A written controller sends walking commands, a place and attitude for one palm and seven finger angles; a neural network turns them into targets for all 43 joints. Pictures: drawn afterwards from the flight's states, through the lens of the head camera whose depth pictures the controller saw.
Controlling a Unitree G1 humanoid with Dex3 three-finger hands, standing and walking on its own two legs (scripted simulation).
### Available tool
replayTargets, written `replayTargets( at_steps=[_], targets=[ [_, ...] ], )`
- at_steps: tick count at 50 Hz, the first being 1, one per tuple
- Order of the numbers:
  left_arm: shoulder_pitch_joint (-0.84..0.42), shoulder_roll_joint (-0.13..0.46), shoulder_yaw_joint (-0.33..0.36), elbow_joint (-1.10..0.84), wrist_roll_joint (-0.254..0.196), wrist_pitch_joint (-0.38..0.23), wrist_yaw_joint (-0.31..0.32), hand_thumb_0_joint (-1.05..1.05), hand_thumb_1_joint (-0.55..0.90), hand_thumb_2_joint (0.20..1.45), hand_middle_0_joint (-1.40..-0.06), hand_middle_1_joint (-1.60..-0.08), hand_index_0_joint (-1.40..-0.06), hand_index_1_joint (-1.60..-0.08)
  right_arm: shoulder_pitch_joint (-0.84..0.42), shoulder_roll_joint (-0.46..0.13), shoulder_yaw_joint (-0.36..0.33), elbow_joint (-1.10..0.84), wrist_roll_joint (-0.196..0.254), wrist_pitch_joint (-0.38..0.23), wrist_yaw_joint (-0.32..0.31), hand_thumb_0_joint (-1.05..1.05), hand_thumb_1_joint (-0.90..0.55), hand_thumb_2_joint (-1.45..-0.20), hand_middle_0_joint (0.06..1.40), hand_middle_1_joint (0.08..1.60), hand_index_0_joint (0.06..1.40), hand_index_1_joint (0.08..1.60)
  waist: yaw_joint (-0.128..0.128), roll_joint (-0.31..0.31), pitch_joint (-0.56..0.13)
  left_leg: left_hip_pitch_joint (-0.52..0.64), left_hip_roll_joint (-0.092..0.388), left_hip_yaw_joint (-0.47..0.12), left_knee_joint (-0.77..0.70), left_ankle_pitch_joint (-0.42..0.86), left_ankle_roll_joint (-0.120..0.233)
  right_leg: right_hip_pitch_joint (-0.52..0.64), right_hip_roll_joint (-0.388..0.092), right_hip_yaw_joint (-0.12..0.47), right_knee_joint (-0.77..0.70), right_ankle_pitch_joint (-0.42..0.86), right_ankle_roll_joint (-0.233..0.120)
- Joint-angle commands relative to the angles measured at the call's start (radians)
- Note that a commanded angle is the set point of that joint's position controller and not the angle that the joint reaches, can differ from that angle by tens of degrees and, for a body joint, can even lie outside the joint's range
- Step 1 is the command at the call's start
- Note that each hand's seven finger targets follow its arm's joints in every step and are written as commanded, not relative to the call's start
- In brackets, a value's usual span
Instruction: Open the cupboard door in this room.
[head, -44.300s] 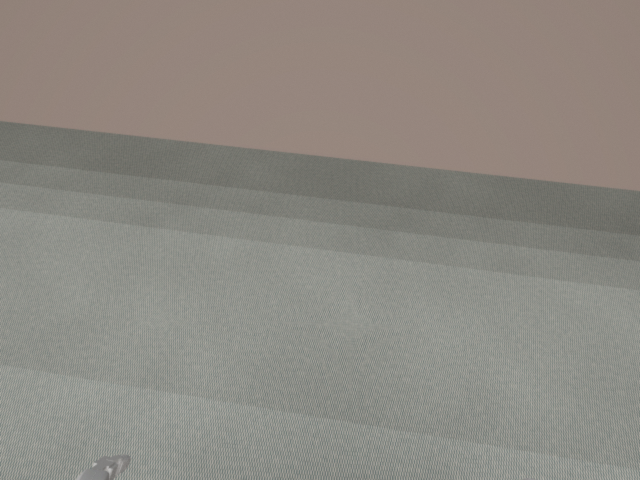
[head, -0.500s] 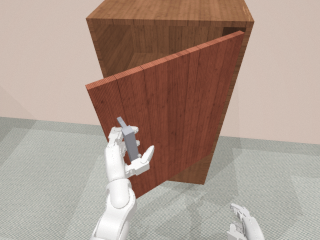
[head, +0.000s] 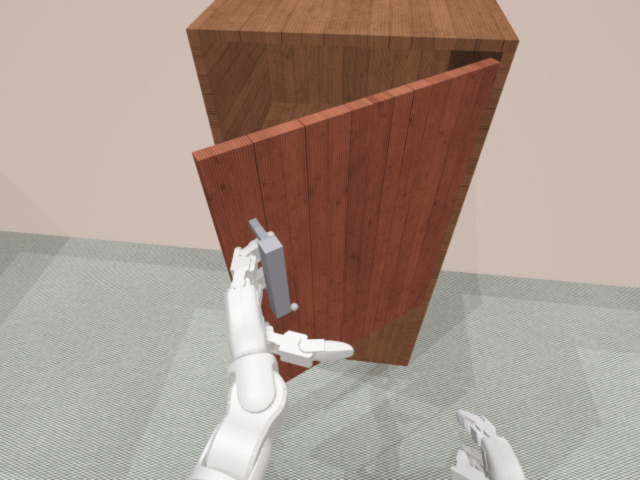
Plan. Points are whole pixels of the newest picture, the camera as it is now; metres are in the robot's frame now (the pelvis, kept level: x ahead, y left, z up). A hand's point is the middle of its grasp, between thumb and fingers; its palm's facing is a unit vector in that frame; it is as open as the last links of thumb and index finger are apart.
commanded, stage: slide the hand sideways off the handle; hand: left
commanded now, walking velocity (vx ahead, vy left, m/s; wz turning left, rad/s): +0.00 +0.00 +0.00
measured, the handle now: (268, 269) +0.36 +0.09 +0.08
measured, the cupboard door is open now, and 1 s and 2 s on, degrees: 38 39 39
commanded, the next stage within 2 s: draw the hand back to the body in 1.30 s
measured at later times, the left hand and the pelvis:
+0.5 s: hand (282, 328) +0.27 +0.06 +0.08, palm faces -0.13 -0.99 +0.00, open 16.5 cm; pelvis +0.00 +0.01 +0.00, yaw +0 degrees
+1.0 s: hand (225, 359) +0.24 +0.13 +0.07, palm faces -0.07 -1.00 -0.06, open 16.3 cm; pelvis +0.02 +0.00 -0.01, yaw +0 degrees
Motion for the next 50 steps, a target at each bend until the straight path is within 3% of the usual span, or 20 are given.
replayTargets(
  at_steps=[1,5,6,7,8,10,12,13,15,17,19,20,24,25,30,33,36,42,43,50],
  targets=[
    [-0.304,-0.066,0.033,-0.198,0.015,-0.043,0.034,0.000,-0.500,0.300,-0.150,-0.300,-0.150,-0.300,-0.134,-0.080,-0.031,-0.159,0.002,-0.047,-0.012,0.000,-0.900,-0.900,0.200,0.300,0.200,0.300,0.000,-0.097,-0.160,0.009,-0.020,-0.014,-0.123,0.117,0.018,0.099,-0.001,0.034,-0.148,0.032,-0.001],
    [-0.309,-0.071,0.035,-0.171,0.023,-0.031,0.049,0.000,-0.500,0.300,-0.150,-0.300,-0.150,-0.300,-0.137,-0.078,-0.031,-0.156,0.003,-0.039,-0.009,0.000,-0.900,-0.900,0.200,0.300,0.200,0.300,0.006,-0.102,-0.184,0.011,-0.018,-0.015,-0.125,0.138,0.015,0.112,0.002,0.031,-0.140,0.052,-0.004],
    [-0.284,0.001,-0.164,-0.153,0.113,-0.071,-0.170,0.000,-0.500,0.300,-0.150,-0.300,-0.150,-0.300,-0.059,-0.112,-0.028,-0.118,0.002,-0.039,-0.003,0.000,-0.900,-0.900,0.200,0.300,0.200,0.300,-0.072,-0.156,-0.141,0.044,-0.017,-0.010,-0.109,0.170,0.033,0.069,-0.001,0.057,-0.117,0.156,-0.004],
    [-0.342,0.073,-0.093,-0.230,0.074,-0.119,-0.286,0.000,-0.500,0.300,-0.150,-0.300,-0.150,-0.300,-0.048,-0.111,-0.034,-0.158,0.014,-0.049,-0.010,0.000,-0.900,-0.900,0.200,0.300,0.200,0.300,-0.051,-0.110,-0.196,0.031,-0.021,-0.006,-0.098,0.187,0.038,0.095,-0.007,0.058,-0.098,0.206,-0.005],
    [-0.358,0.124,-0.066,-0.256,0.059,-0.150,-0.356,0.000,-0.500,0.300,-0.150,-0.300,-0.150,-0.300,-0.044,-0.112,-0.033,-0.166,0.015,-0.052,-0.020,0.000,-0.900,-0.900,0.200,0.300,0.200,0.300,-0.032,-0.090,-0.249,0.036,-0.026,-0.004,-0.096,0.199,0.041,0.138,-0.010,0.068,-0.085,0.237,-0.006],
    [-0.340,0.132,-0.074,-0.257,0.016,-0.173,-0.477,0.000,-0.500,0.300,-0.150,-0.300,-0.150,-0.300,-0.046,-0.110,-0.026,-0.179,0.032,-0.068,-0.030,0.000,-0.900,-0.900,0.200,0.300,0.200,0.300,-0.034,-0.038,-0.227,0.046,-0.026,-0.007,-0.102,0.181,0.038,0.129,-0.010,0.069,-0.088,0.219,-0.009],
    [-0.346,0.103,-0.090,-0.248,-0.077,-0.164,-0.598,0.000,-0.500,0.300,-0.150,-0.300,-0.150,-0.300,-0.053,-0.112,-0.015,-0.197,0.055,-0.097,-0.034,0.000,-0.900,-0.900,0.200,0.300,0.200,0.300,-0.050,-0.026,-0.189,0.049,-0.026,-0.020,-0.109,0.137,0.037,0.103,-0.002,0.057,-0.099,0.168,-0.008],
    [-0.330,0.081,-0.073,-0.246,-0.133,-0.148,-0.624,0.000,-0.500,0.300,-0.150,-0.300,-0.150,-0.300,-0.064,-0.111,-0.011,-0.209,0.065,-0.112,-0.038,0.000,-0.900,-0.900,0.200,0.300,0.200,0.300,-0.040,-0.024,-0.177,0.044,-0.025,-0.025,-0.115,0.116,0.034,0.103,0.004,0.049,-0.107,0.138,-0.007],
    [-0.276,0.076,-0.017,-0.238,-0.214,-0.112,-0.631,0.000,-0.500,0.300,-0.150,-0.300,-0.150,-0.300,-0.086,-0.115,-0.005,-0.221,0.079,-0.143,-0.040,0.000,-0.900,-0.900,0.200,0.300,0.200,0.300,-0.022,-0.045,-0.149,0.030,-0.026,-0.034,-0.132,0.077,0.025,0.102,0.008,0.037,-0.128,0.072,-0.004],
    [-0.241,0.096,0.042,-0.237,-0.241,-0.093,-0.601,0.000,-0.500,0.300,-0.150,-0.300,-0.150,-0.300,-0.083,-0.123,-0.006,-0.217,0.081,-0.161,-0.037,0.000,-0.900,-0.900,0.200,0.300,0.200,0.300,-0.014,-0.109,-0.127,0.008,-0.024,-0.040,-0.143,0.046,0.020,0.089,0.008,0.029,-0.139,0.016,0.004],
    [-0.209,0.106,0.058,-0.258,-0.217,-0.089,-0.558,0.000,-0.500,0.300,-0.150,-0.300,-0.150,-0.300,-0.074,-0.126,-0.010,-0.223,0.076,-0.173,-0.027,0.000,-0.900,-0.900,0.200,0.300,0.200,0.300,-0.003,-0.136,-0.121,-0.004,-0.022,-0.040,-0.150,0.040,0.019,0.084,0.005,0.030,-0.133,-0.002,0.008],
    [-0.188,0.128,0.070,-0.270,-0.194,-0.091,-0.537,0.000,-0.500,0.300,-0.150,-0.300,-0.150,-0.300,-0.069,-0.126,-0.013,-0.222,0.072,-0.176,-0.021,0.000,-0.900,-0.900,0.200,0.300,0.200,0.300,0.010,-0.100,-0.127,0.003,-0.023,-0.034,-0.151,0.055,0.019,0.085,0.004,0.031,-0.124,0.010,0.005],
    [-0.148,0.159,0.067,-0.321,-0.121,-0.103,-0.501,0.000,-0.500,0.300,-0.150,-0.300,-0.150,-0.300,-0.044,-0.125,-0.019,-0.233,0.060,-0.176,-0.004,0.000,-0.900,-0.900,0.200,0.300,0.200,0.300,0.004,-0.098,-0.145,0.000,-0.020,-0.021,-0.132,0.088,0.023,0.078,0.002,0.040,-0.101,0.053,0.005],
    [-0.113,0.200,0.105,-0.314,-0.113,-0.101,-0.498,0.000,-0.500,0.300,-0.150,-0.300,-0.150,-0.300,-0.041,-0.128,-0.021,-0.229,0.059,-0.173,-0.004,0.000,-0.900,-0.900,0.200,0.300,0.200,0.300,0.015,-0.099,-0.145,-0.007,-0.019,-0.018,-0.130,0.098,0.023,0.091,0.003,0.046,-0.101,0.064,0.002],
    [0.018,0.240,0.168,-0.381,-0.146,-0.096,-0.533,0.000,-0.500,0.300,-0.150,-0.300,-0.150,-0.300,-0.054,-0.123,-0.016,-0.250,0.061,-0.168,-0.009,0.000,-0.900,-0.900,0.200,0.300,0.200,0.300,0.035,-0.074,-0.167,-0.017,-0.024,0.000,-0.122,0.136,0.024,0.148,0.004,0.059,-0.101,0.133,0.001],
    [0.044,0.222,0.158,-0.445,-0.171,-0.101,-0.556,0.000,-0.500,0.300,-0.150,-0.300,-0.150,-0.300,-0.052,-0.120,-0.013,-0.260,0.064,-0.176,-0.013,0.000,-0.900,-0.900,0.200,0.300,0.200,0.300,0.020,-0.058,-0.147,-0.017,-0.024,0.003,-0.116,0.144,0.022,0.142,0.006,0.055,-0.100,0.155,0.005],
    [0.075,0.242,0.172,-0.492,-0.187,-0.121,-0.573,0.000,-0.500,0.300,-0.150,-0.300,-0.150,-0.300,-0.037,-0.126,-0.018,-0.255,0.066,-0.196,-0.016,0.000,-0.900,-0.900,0.200,0.300,0.200,0.300,0.004,-0.058,-0.147,-0.013,-0.021,-0.004,-0.098,0.160,0.024,0.125,0.010,0.054,-0.092,0.176,0.009],
    [0.217,0.299,0.231,-0.528,-0.206,-0.144,-0.620,0.000,-0.500,0.300,-0.150,-0.300,-0.150,-0.300,-0.011,-0.136,-0.024,-0.250,0.065,-0.222,-0.020,0.000,-0.900,-0.900,0.200,0.300,0.200,0.300,0.009,-0.068,-0.168,-0.040,-0.026,-0.006,-0.067,0.193,0.025,0.141,0.008,0.061,-0.069,0.234,0.012],
    [0.244,0.310,0.248,-0.523,-0.212,-0.142,-0.630,0.000,-0.500,0.300,-0.150,-0.300,-0.150,-0.300,-0.008,-0.138,-0.025,-0.252,0.065,-0.223,-0.022,0.000,-0.900,-0.900,0.200,0.300,0.200,0.300,0.009,-0.094,-0.169,-0.053,-0.028,-0.004,-0.060,0.194,0.026,0.149,0.006,0.067,-0.070,0.242,0.016],
    [0.305,0.356,0.313,-0.566,-0.265,-0.155,-0.701,0.000,-0.500,0.300,-0.150,-0.300,-0.150,-0.300,-0.009,-0.146,-0.027,-0.256,0.071,-0.244,-0.035,0.000,-0.900,-0.900,0.200,0.300,0.200,0.300,0.007,-0.051,-0.158,-0.077,-0.033,-0.006,-0.028,0.207,0.024,0.143,0.002,0.085,-0.064,0.265,0.018]
  ],
)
